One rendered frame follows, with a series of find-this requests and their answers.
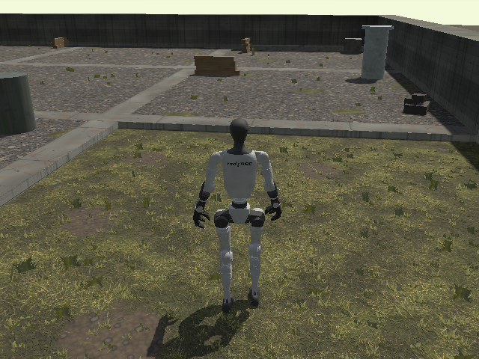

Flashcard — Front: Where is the robot right upper arm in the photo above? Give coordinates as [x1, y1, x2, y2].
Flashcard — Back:
[255, 150, 275, 191]

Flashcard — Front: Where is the robot left upper arm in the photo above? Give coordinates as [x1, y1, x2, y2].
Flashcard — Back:
[203, 151, 224, 193]

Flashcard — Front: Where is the robot right shin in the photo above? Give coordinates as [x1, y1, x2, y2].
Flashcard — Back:
[250, 244, 261, 295]

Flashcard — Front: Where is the robot left forearm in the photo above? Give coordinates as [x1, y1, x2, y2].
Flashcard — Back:
[195, 181, 210, 212]

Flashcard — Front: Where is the left robot foot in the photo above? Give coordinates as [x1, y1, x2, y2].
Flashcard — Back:
[222, 293, 234, 313]

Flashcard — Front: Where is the robot right forearm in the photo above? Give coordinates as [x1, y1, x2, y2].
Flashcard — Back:
[267, 180, 281, 208]

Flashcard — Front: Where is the robot right hand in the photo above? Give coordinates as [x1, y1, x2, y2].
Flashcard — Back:
[265, 205, 282, 221]

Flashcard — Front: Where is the robot left hand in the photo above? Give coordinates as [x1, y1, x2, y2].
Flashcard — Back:
[193, 210, 210, 229]

